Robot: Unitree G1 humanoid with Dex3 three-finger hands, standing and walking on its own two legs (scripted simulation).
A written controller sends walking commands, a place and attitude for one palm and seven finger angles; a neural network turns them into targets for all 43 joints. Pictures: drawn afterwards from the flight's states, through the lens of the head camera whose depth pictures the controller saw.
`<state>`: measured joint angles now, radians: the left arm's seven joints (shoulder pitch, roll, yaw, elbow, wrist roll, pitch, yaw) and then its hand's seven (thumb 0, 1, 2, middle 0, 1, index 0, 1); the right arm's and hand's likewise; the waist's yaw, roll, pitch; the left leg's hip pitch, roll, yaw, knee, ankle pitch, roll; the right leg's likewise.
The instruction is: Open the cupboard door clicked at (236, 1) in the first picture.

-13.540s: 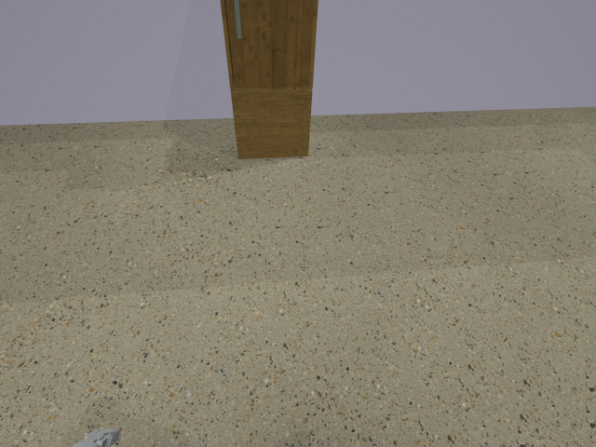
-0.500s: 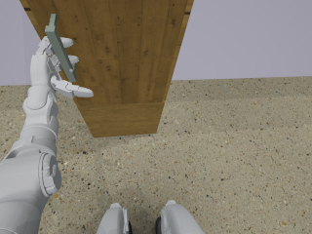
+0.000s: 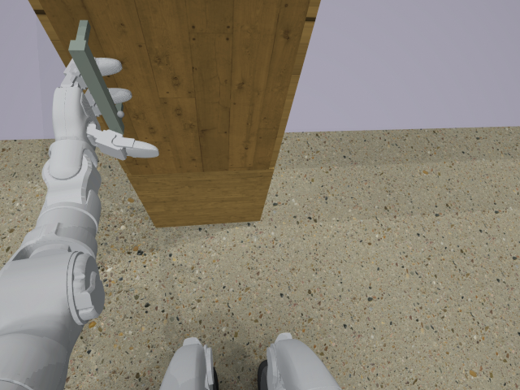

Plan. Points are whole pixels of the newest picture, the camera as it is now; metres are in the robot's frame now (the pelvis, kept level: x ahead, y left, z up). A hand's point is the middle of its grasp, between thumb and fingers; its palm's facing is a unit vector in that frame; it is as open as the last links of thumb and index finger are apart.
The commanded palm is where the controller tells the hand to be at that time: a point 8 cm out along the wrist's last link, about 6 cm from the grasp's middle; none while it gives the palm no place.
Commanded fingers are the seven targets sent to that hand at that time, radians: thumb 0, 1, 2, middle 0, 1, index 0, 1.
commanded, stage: slide the fingers in behind the handle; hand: left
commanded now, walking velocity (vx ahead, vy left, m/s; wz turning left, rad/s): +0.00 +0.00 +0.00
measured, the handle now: (102, 84) +0.57 +0.20 +0.07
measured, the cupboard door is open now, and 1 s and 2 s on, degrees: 0 0 50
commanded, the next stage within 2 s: close the thumb around the handle in 0.10 s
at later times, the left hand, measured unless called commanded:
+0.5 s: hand (119, 114) +0.51 +0.17 +0.06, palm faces +0.05 -1.00 -0.01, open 11.5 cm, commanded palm +0.49 +0.21 +0.06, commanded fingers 0.00 0.40 0.68 -0.36 -1.30 -0.36 -1.30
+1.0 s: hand (119, 114) +0.51 +0.17 +0.06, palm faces +0.06 -1.00 -0.02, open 5.5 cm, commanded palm +0.49 +0.21 +0.06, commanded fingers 0.00 0.90 0.90 -0.40 -1.35 -0.40 -1.35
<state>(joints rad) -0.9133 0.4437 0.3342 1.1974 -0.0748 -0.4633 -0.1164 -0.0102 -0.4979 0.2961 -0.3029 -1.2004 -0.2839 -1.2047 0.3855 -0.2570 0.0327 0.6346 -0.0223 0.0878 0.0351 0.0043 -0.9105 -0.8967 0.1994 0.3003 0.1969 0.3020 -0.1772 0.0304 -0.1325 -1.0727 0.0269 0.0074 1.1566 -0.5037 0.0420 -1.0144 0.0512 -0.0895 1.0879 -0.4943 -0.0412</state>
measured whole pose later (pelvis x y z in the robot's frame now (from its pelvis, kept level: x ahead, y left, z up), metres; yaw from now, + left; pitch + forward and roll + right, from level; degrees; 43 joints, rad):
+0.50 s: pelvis +0.01 +0.01 +0.00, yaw +0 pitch +24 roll -4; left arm -0.88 0.42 0.34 1.17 -0.08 -0.47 -0.12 -0.01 -0.10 0.46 -0.33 -1.24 -0.32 -1.25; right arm 0.38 -0.25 0.03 0.63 -0.02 0.09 0.04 0.00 -0.91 -0.90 0.20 0.30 0.20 0.30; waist -0.17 0.03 -0.14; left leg -1.06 0.03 0.02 1.15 -0.51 0.05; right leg -1.00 0.05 -0.08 1.08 -0.50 -0.03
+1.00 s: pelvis +0.00 +0.01 +0.00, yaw +0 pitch +24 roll -4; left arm -0.89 0.41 0.32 1.17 -0.08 -0.47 -0.09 0.01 0.79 0.83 -0.37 -1.35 -0.35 -1.35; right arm 0.38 -0.25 0.02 0.64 -0.03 0.10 0.04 0.00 -0.91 -0.90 0.20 0.30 0.20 0.30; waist -0.17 0.04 -0.14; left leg -1.06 0.02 0.02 1.15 -0.51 0.05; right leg -1.00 0.05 -0.08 1.08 -0.50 -0.03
